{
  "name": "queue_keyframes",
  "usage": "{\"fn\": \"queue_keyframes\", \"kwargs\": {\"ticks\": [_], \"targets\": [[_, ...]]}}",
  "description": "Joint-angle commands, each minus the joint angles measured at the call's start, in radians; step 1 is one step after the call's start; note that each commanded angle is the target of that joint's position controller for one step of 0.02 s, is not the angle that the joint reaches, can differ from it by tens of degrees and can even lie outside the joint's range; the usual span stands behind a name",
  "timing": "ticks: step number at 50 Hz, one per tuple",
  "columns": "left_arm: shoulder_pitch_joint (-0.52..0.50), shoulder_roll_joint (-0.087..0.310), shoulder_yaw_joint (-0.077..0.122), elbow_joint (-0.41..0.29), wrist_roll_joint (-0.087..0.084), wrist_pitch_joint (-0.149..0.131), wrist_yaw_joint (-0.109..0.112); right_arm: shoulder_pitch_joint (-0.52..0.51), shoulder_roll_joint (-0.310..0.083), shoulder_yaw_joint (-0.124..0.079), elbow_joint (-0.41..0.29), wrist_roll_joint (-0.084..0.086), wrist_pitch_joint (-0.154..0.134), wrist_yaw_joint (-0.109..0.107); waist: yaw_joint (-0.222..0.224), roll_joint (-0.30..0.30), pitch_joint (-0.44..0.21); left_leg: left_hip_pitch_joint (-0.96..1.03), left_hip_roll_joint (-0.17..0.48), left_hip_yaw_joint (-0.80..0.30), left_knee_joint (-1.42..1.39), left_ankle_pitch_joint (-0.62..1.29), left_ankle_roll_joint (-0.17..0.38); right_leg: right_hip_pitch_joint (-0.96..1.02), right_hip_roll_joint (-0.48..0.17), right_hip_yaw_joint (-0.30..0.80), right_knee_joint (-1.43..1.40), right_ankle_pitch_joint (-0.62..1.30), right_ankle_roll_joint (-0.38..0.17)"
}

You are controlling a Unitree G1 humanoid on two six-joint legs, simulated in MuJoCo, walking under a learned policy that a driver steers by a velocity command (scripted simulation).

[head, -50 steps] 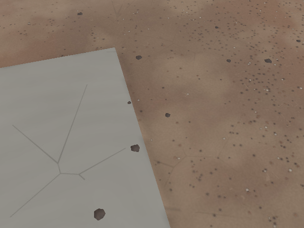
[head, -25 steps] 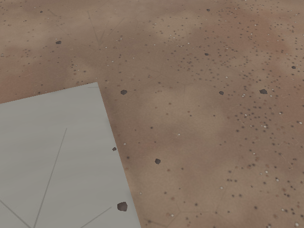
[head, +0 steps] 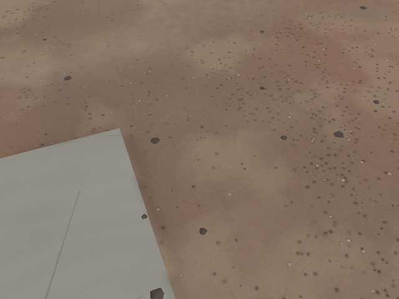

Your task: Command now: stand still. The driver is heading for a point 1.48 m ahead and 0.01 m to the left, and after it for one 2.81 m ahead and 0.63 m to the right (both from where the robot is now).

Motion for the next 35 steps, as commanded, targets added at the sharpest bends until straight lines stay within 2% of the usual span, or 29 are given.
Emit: {"fn": "queue_keyframes", "kwargs": {"ticks": [1,5,6,7,8,9,10,11,12,13,14,15,16,17,18,20,21,22,23,24,25,26,27,28,29,30,31,33,35], "targets": [[0.08,0.092,0.017,-0.009,0.001,0.003,0.001,-0.004,-0.075,-0.013,-0.028,-0.003,-0.011,-0.003,0.014,-0.002,0.007,-0.014,0.093,-0.157,-0.163,0.086,0.075,-0.031,-0.081,0.07,-0.086,0.034,-0.043],[0.084,0.084,0.014,-0.004,0.003,0.003,-0.001,0.006,-0.07,-0.013,-0.016,-0.005,-0.011,-0.001,0.012,0.01,0.018,-0.035,0.095,-0.167,-0.192,0.025,0.075,-0.047,-0.074,0.069,-0.101,-0.046,-0.036],[0.122,0.065,0.007,0.01,-0.002,0.003,-0.005,0.049,-0.068,-0.014,0.001,-0.01,-0.011,0.006,0.011,0.018,-0.028,-0.025,0.078,-0.162,-0.221,-0.203,0.079,-0.041,-0.06,0.076,-0.118,-0.302,-0.04],[0.107,0.092,0.012,-0.006,-0.005,0.007,-0.011,0.075,-0.105,-0.032,0.001,-0.018,-0.008,0.015,0.001,-0.007,0.012,-0.054,0.051,-0.152,-0.222,-0.452,0.097,-0.097,-0.044,0.093,-0.109,-0.544,-0.056],[0.078,0.111,0.018,-0.029,-0.004,0.009,-0.018,0.088,-0.126,-0.04,-0.008,-0.02,-0.009,0.023,-0.014,-0.026,0.067,-0.063,0.068,-0.184,-0.235,-0.567,0.117,-0.181,-0.048,0.118,-0.112,-0.654,-0.068],[0.003,0.089,0.014,-0.061,-0.009,0.006,-0.021,0.103,-0.112,-0.038,-0.016,-0.014,-0.015,0.027,-0.047,-0.012,0.103,-0.014,0.101,-0.225,-0.253,-0.537,0.129,-0.259,-0.034,0.094,-0.087,-0.553,-0.053],[-0.08,0.057,0.011,-0.095,-0.011,0.0,-0.025,0.142,-0.117,-0.045,-0.008,-0.011,-0.02,0.028,-0.086,0.057,0.094,0.059,0.149,-0.3,-0.318,-0.498,0.147,-0.317,0.01,0.016,0.001,-0.347,-0.018],[-0.107,0.014,0.008,-0.114,-0.008,-0.006,-0.034,0.151,-0.168,-0.067,0.002,-0.017,-0.024,0.024,-0.091,0.214,0.037,0.054,0.256,-0.485,-0.438,-0.564,0.204,-0.286,0.065,-0.084,0.248,-0.085,0.001],[-0.133,0.063,0.022,-0.14,0.001,-0.01,-0.039,0.105,-0.184,-0.075,-0.025,-0.023,-0.033,0.018,-0.083,0.227,0.012,-0.003,0.356,-0.646,-0.525,-0.569,0.267,-0.33,0.027,-0.028,0.474,-0.116,-0.014],[-0.152,0.086,0.033,-0.165,0.004,-0.013,-0.047,0.017,-0.183,-0.073,-0.062,-0.027,-0.044,0.019,-0.04,0.149,0.005,-0.042,0.377,-0.654,-0.537,-0.508,0.269,-0.362,0.007,0.009,0.571,-0.136,-0.023],[-0.13,0.081,0.038,-0.165,0.008,-0.018,-0.053,-0.037,-0.172,-0.069,-0.08,-0.017,-0.054,0.025,-0.002,0.096,-0.012,-0.1,0.354,-0.579,-0.541,-0.438,0.231,-0.324,-0.013,0.007,0.592,-0.102,-0.023],[-0.059,0.065,0.038,-0.15,0.006,-0.024,-0.057,-0.073,-0.171,-0.069,-0.089,-0.009,-0.061,0.029,0.039,0.108,-0.031,-0.153,0.309,-0.462,-0.549,-0.362,0.182,-0.229,-0.018,-0.015,0.537,-0.097,-0.02],[0.017,0.06,0.039,-0.129,-0.004,-0.027,-0.058,-0.104,-0.179,-0.074,-0.094,-0.004,-0.065,0.03,0.071,0.156,-0.044,-0.205,0.255,-0.329,-0.557,-0.291,0.136,-0.104,-0.015,-0.042,0.434,-0.12,-0.018],[0.063,0.055,0.041,-0.117,-0.019,-0.027,-0.056,-0.119,-0.19,-0.079,-0.092,-0.01,-0.065,0.029,0.089,0.202,-0.035,-0.228,0.225,-0.256,-0.535,-0.252,0.123,-0.015,-0.012,-0.065,0.329,-0.159,-0.018],[0.085,0.058,0.046,-0.11,-0.035,-0.027,-0.048,-0.119,-0.181,-0.081,-0.088,-0.02,-0.061,0.026,0.097,0.195,-0.009,-0.23,0.21,-0.225,-0.484,-0.238,0.133,0.03,-0.018,-0.082,0.215,-0.161,-0.019],[0.192,0.025,0.045,-0.055,-0.044,-0.029,-0.031,-0.125,-0.152,-0.082,-0.093,-0.022,-0.046,0.015,0.137,0.037,0.014,-0.265,0.152,-0.153,-0.292,-0.297,0.146,0.18,0.032,-0.21,-0.033,0.002,-0.003],[0.269,0.025,0.047,-0.013,-0.031,-0.036,-0.027,-0.114,-0.121,-0.078,-0.101,-0.038,-0.036,0.014,0.149,-0.092,0.001,-0.281,0.084,-0.088,-0.065,-0.295,0.142,0.244,0.062,-0.23,-0.081,-0.046,0.013],[0.338,0.016,0.038,0.003,-0.001,-0.057,-0.03,-0.165,-0.05,-0.058,-0.128,-0.038,-0.043,0.02,0.186,-0.191,-0.002,-0.456,0.016,-0.043,0.299,-0.252,0.122,0.333,-0.066,-0.033,-0.041,-0.13,0.001],[0.354,-0.01,0.006,-0.002,0.018,-0.065,-0.031,-0.244,0.083,-0.014,-0.183,-0.024,-0.073,0.024,0.172,-0.18,0.037,-0.692,-0.05,-0.135,0.679,-0.194,0.119,0.276,-0.172,0.205,0.086,-0.268,0.015],[0.272,0.098,0.016,-0.04,0.034,-0.066,-0.034,-0.181,0.12,0.005,-0.251,-0.003,-0.105,0.046,0.059,-0.17,0.033,-0.855,-0.038,-0.151,0.779,-0.089,0.121,0.265,-0.313,0.529,-0.072,-0.278,-0.053],[0.202,0.241,0.068,-0.078,0.039,-0.083,-0.029,-0.159,0.064,0.007,-0.276,-0.027,-0.123,0.062,0.023,-0.221,0.006,-0.973,0.081,-0.139,0.8,0.016,0.086,0.279,-0.468,0.826,-0.283,-0.697,-0.182],[0.088,0.192,0.066,-0.111,0.017,-0.099,-0.027,-0.245,-0.049,-0.013,-0.279,-0.051,-0.127,0.069,0.012,-0.055,0.061,-0.992,0.145,-0.103,0.839,0.142,0.051,0.255,-0.408,0.691,-0.307,-0.706,-0.197],[0.07,0.149,0.054,-0.122,0.013,-0.111,-0.034,-0.272,-0.085,-0.022,-0.269,-0.066,-0.115,0.074,0.034,0.008,0.069,-0.935,0.158,-0.087,0.824,0.184,0.028,0.187,-0.311,0.53,-0.269,-0.589,-0.18],[0.107,0.106,0.042,-0.111,0.01,-0.122,-0.038,-0.274,-0.086,-0.021,-0.273,-0.066,-0.098,0.083,0.044,0.017,0.067,-0.875,0.168,-0.064,0.806,0.194,0.019,0.134,-0.239,0.421,-0.261,-0.502,-0.168],[0.165,0.083,0.036,-0.087,-0.002,-0.133,-0.033,-0.301,-0.084,-0.019,-0.303,-0.064,-0.085,0.098,0.044,-0.003,0.087,-0.808,0.179,-0.046,0.732,0.207,0.009,0.079,-0.207,0.368,-0.297,-0.458,-0.182],[0.21,0.072,0.036,-0.063,-0.003,-0.136,-0.031,-0.33,-0.072,-0.012,-0.319,-0.051,-0.074,0.106,0.054,-0.027,0.111,-0.766,0.171,-0.017,0.683,0.208,0.002,0.054,-0.174,0.317,-0.333,-0.4,-0.191],[0.247,0.072,0.039,-0.051,-0.004,-0.137,-0.027,-0.357,-0.066,-0.008,-0.336,-0.038,-0.067,0.108,0.062,-0.039,0.125,-0.747,0.166,0.0,0.629,0.204,-0.001,0.074,-0.166,0.286,-0.359,-0.327,-0.199],[0.28,0.069,0.043,-0.049,-0.007,-0.136,-0.018,-0.415,-0.064,0.0,-0.368,-0.024,-0.062,0.107,0.076,-0.017,0.139,-0.694,0.165,0.024,0.445,0.212,0.003,0.128,-0.167,0.212,-0.405,-0.151,-0.194],[0.292,0.079,0.05,-0.045,-0.012,-0.136,-0.018,-0.472,-0.033,0.019,-0.395,-0.012,-0.061,0.111,0.091,-0.04,0.14,-0.55,0.14,0.078,0.249,0.229,0.03,0.156,-0.179,0.133,-0.485,0.058,-0.192]]}}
